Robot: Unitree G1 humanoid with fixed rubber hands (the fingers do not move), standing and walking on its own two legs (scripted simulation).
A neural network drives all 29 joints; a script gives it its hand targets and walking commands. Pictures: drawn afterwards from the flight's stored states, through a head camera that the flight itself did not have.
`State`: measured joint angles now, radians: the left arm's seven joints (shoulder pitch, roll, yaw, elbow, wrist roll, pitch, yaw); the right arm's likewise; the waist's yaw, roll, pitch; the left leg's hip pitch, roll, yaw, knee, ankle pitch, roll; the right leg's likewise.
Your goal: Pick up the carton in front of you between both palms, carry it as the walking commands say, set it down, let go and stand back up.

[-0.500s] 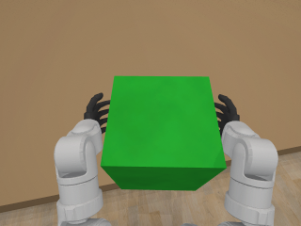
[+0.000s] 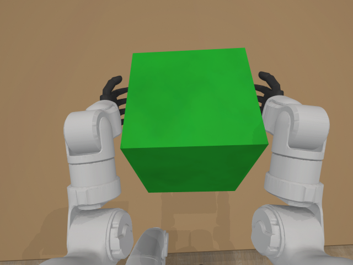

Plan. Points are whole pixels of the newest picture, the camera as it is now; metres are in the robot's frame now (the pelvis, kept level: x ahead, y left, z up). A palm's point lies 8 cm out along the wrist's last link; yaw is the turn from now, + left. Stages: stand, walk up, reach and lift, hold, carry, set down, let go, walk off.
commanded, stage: carry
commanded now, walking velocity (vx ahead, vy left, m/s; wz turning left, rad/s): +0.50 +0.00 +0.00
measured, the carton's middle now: (189, 130) +0.40 +0.02 +0.06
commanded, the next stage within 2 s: none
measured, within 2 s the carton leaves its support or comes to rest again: neither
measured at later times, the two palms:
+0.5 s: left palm out of the picture +0.77 +0.14 +0.24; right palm out of the picture +0.74 -0.15 +0.24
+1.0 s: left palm out of the picture +0.93 +0.35 +0.26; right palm out of the picture +1.08 +0.09 +0.26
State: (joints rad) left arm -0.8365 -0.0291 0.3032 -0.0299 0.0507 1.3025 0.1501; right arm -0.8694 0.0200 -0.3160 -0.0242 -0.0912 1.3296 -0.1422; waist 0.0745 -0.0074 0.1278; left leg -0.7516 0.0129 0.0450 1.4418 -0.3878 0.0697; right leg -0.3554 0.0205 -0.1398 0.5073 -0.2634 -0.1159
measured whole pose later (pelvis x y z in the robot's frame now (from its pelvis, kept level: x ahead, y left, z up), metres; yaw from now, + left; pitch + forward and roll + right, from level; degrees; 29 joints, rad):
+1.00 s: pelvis +0.67 +0.05 +0.13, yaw +24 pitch +6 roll +2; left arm -0.80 -0.02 0.29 0.23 0.07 1.28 0.14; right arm -0.85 -0.01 -0.31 0.25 -0.11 1.32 -0.13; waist 0.07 0.01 -0.05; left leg -0.62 0.01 0.09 0.73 -0.20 0.04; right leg -0.13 -0.10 -0.25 0.34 -0.30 0.00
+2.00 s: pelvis +1.25 +0.32 +0.12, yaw +4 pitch +5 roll +0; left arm -0.15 -0.13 0.09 -0.32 0.11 1.22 0.09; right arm -0.13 0.13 -0.11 -0.34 -0.11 1.22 -0.08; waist 0.01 0.00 -0.18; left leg -0.54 0.11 0.07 0.51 -0.10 -0.10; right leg -0.07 0.06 0.05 0.32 -0.33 -0.06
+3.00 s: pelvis +1.84 +0.20 +0.11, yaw -19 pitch +3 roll +1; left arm -0.14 -0.13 0.08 -0.39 0.11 1.21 0.08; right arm -0.13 0.13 -0.10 -0.41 -0.10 1.22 -0.09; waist -0.02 -0.01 -0.11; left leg -0.58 0.05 0.19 0.54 -0.02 0.01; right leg 0.13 0.02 -0.12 0.21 -0.40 -0.04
